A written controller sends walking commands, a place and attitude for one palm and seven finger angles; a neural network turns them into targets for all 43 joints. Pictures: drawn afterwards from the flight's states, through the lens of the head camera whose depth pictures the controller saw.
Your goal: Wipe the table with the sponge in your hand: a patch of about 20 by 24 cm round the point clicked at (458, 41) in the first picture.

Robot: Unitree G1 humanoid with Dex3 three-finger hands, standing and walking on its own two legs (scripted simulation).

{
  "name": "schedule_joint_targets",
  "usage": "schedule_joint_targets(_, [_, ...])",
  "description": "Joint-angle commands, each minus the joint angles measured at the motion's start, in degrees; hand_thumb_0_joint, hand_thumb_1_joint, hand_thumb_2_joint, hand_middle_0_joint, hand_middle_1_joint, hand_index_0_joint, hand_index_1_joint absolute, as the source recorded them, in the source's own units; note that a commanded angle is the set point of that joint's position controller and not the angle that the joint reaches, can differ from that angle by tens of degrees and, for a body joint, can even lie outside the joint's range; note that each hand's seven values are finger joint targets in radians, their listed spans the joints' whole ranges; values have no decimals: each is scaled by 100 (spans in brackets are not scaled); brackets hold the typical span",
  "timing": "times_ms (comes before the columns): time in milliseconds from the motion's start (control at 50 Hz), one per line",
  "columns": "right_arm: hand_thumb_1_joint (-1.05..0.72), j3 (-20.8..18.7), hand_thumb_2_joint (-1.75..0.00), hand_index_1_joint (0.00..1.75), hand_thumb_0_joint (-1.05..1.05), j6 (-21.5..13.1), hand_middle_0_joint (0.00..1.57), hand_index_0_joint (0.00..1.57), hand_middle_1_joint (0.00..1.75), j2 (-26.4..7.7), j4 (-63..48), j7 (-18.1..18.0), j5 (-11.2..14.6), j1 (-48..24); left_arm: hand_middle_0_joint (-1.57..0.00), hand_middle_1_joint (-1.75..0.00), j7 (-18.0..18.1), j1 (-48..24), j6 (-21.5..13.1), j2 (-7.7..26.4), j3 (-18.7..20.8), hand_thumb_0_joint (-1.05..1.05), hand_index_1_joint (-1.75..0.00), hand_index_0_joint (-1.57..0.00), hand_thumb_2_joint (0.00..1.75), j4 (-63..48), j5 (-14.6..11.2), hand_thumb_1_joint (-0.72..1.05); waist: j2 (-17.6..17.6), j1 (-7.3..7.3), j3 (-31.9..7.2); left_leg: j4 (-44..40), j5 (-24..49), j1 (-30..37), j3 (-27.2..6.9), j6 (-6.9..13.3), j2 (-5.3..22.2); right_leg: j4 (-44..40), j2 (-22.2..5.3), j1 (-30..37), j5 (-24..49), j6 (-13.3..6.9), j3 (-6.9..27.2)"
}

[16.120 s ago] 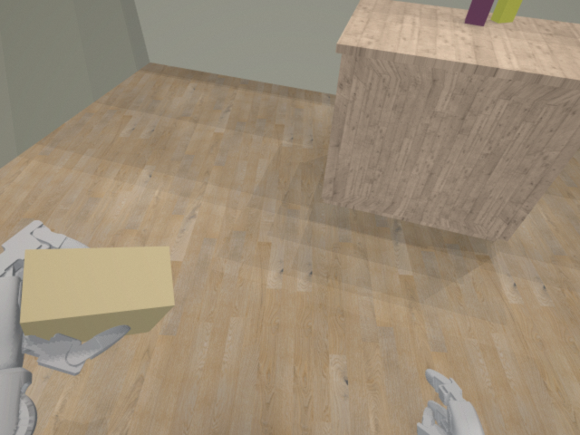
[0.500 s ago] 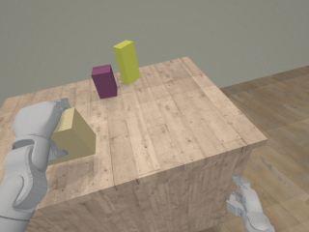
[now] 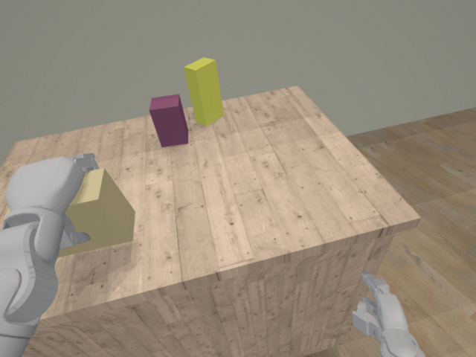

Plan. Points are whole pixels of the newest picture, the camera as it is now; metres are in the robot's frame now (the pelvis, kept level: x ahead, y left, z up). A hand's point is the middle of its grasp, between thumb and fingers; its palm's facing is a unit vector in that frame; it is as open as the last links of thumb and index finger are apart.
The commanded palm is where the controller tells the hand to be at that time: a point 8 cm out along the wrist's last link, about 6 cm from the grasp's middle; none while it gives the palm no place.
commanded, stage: lower the sponge onto the table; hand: left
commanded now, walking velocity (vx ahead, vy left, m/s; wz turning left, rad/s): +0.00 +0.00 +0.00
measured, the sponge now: (85, 221) +0.25 +0.31 +0.13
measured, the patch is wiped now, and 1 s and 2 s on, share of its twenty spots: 0.00 0.00 0.35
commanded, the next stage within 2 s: wipe forward along the first lane in 0.80 s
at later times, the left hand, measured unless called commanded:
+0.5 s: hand (72, 208) +0.25 +0.31 +0.17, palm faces +0.18 -0.06 -0.98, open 10.1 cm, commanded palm +0.20 +0.29 +0.22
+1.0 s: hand (84, 229) +0.23 +0.30 +0.13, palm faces +0.06 -0.06 -1.00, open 10.1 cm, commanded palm +0.21 +0.29 +0.20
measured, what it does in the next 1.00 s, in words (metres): stands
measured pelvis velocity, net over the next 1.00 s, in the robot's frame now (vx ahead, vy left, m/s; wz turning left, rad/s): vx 0.00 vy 0.00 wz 0.00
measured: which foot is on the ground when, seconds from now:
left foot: down 0.00-1.00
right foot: down 0.00-1.00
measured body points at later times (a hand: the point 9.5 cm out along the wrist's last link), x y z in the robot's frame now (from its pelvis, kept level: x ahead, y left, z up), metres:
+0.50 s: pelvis +0.00 +0.01 +0.00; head -0.02 -0.04 +0.45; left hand +0.23 +0.31 +0.22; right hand +0.26 -0.20 -0.07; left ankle +0.06 +0.13 -0.74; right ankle +0.01 -0.11 -0.74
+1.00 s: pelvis +0.00 +0.00 +0.00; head -0.03 -0.05 +0.45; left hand +0.23 +0.30 +0.19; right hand +0.25 -0.19 -0.07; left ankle +0.06 +0.13 -0.74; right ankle +0.01 -0.11 -0.74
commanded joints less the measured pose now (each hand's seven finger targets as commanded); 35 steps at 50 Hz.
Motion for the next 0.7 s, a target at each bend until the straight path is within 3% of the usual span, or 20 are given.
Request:
schedule_joint_targets(0, [-90,-91,-90,30,0,-333,20,20,30,-465,-1087,30,-21,-1444,-120,-160,305,-1642,182,1233,858,0,-160,-120,130,-603,123,10,-298,53,-872,-380,22,351,-352,94,-193,-758,-57,-253,104,-195,564])
schedule_joint_targets(40, [-90,-110,-90,30,0,-304,20,20,30,-492,-1091,32,-9,-1419,-120,-160,236,-1556,209,1207,797,0,-160,-120,130,-577,156,10,-440,28,-919,-397,-41,354,-354,112,-191,-751,-41,-257,105,-168,530])
schedule_joint_targets(60, [-90,-61,-90,30,0,-353,20,20,30,-431,-1194,20,30,-1676,-120,-160,192,-1550,223,1097,691,0,-160,-120,130,-791,168,10,-264,51,-938,-393,-99,416,-383,120,-209,-735,6,-286,32,-242,680])
schedule_joint_targets(100, [-90,-83,-90,30,0,-360,20,20,30,-429,-1212,51,-11,-1467,-120,-160,167,-1435,147,970,508,0,-160,-120,130,-970,226,10,-335,28,-1144,-367,52,443,-347,141,-201,-655,-46,-174,187,-191,488])
schedule_joint_targets(160, [-90,-62,-90,30,0,-369,20,20,30,-411,-1242,58,-9,-1620,-120,-160,172,-1526,114,1229,706,0,-160,-120,130,-1276,377,10,-152,50,-1136,-419,-12,505,-443,157,-198,-624,58,-187,124,-267,640])
schedule_joint_targets(180, [-90,-61,-90,30,0,-364,20,20,30,-418,-1205,45,-62,-1490,-120,-160,216,-1768,68,1150,576,0,-160,-120,130,-1269,423,10,-125,19,-1185,-411,30,485,-395,158,-195,-611,5,-160,163,-248,495])
schedule_joint_targets(240, [-90,-112,-90,30,0,-374,20,20,30,-409,-1138,57,-107,-1350,-120,-160,429,-1700,-74,1314,838,0,-160,-120,130,-1303,496,10,-174,87,-1235,-435,205,612,-438,154,-200,-663,46,-114,239,-268,528])
schedule_joint_targets(260, [-90,-95,-90,30,0,-414,20,20,30,-414,-1161,43,-81,-1512,-120,-160,509,-1721,-58,1552,1102,0,-160,-120,130,-1359,505,10,-16,155,-1244,-457,152,630,-493,141,-193,-647,110,-84,180,-352,703])
schedule_joint_targets(320, [-90,-132,-90,30,0,-346,20,20,30,-425,-1071,93,-114,-1357,-120,-160,706,-1527,14,1273,1024,0,-160,-120,130,-1041,417,10,-198,142,-1127,-420,405,579,-401,100,-176,-718,42,-62,366,-305,587])
schedule_joint_targets(360, [-90,-131,-90,30,0,-318,20,20,30,-454,-1069,106,-62,-1573,-120,-160,742,-1360,191,1355,1183,0,-160,-120,130,-874,354,10,-176,204,-1019,-439,357,538,-409,79,-188,-733,91,-68,333,-364,805])
schedule_joint_targets(400, [-90,-131,-90,30,0,-271,20,20,30,-431,-1108,156,-64,-1469,-120,-160,692,-1139,242,1013,901,0,-160,-120,130,-1038,254,10,-198,152,-1133,-422,490,527,-341,79,-169,-682,24,14,521,-269,545])
schedule_joint_targets(440, [-90,-142,-90,30,0,-228,20,20,30,-461,-1137,179,-47,-1476,-120,-160,576,-686,339,889,821,0,-160,-120,130,-1037,155,10,-330,136,-1034,-389,482,465,-327,98,-164,-679,10,-18,598,-224,519])
schedule_joint_targets(460, [-90,-95,-90,30,0,-249,20,20,30,-442,-1184,170,-3,-1667,-120,-160,502,-604,397,848,791,0,-160,-120,130,-1030,172,10,-204,128,-914,-422,370,457,-353,104,-177,-700,67,-115,487,-277,640])
schedule_joint_targets(480, [-90,-98,-90,30,0,-237,20,20,30,-430,-1219,182,-6,-1541,-120,-160,434,-604,367,634,555,0,-160,-120,130,-1180,140,10,-293,72,-1001,-401,359,424,-324,119,-171,-662,24,-67,515,-216,459])
schedule_joint_targets(520, [-90,-118,-90,30,0,-255,20,20,30,-446,-1248,185,-21,-1454,-120,-160,349,-437,308,555,403,0,-160,-120,130,-1311,153,10,-433,25,-948,-364,305,457,-325,159,-157,-682,8,-160,492,-178,464])
schedule_joint_targets(560, [-90,-91,-90,30,0,-292,20,20,30,-454,-1277,150,-17,-1587,-120,-160,317,-474,271,924,666,0,-160,-120,130,-1439,308,10,-365,40,-915,-345,162,483,-371,178,-167,-702,78,-232,293,-254,694])
schedule_joint_targets(580, [-90,-98,-90,30,0,-282,20,20,30,-451,-1248,133,-61,-1431,-120,-160,327,-682,195,917,589,0,-160,-120,130,-1544,390,10,-383,4,-1047,-339,194,479,-347,191,-184,-667,41,-170,287,-222,539])
schedule_joint_targets(640, [-90,-122,-90,30,0,-319,20,20,30,-445,-1164,89,-139,-1280,-120,-160,465,-1019,-35,1192,773,0,-160,-120,130,-1465,591,10,-344,12,-982,-347,177,562,-360,198,-205,-760,57,-247,143,-225,575])
schedule_joint_targets(660, [-90,-108,-90,30,0,-378,20,20,30,-437,-1194,46,-104,-1423,-120,-160,544,-1200,-110,1507,1068,0,-160,-120,130,-1632,622,10,-228,58,-1021,-367,29,650,-433,207,-216,-801,148,-263,-37,-308,798])
schedule_joint_targets(680, [-90,-105,-90,30,0,-399,20,20,30,-384,-1156,19,-140,-1300,-120,-160,630,-1373,-177,1291,893,0,-160,-120,130,-1451,621,10,-163,28,-1072,-355,72,624,-375,198,-236,-781,86,-224,-18,-287,636])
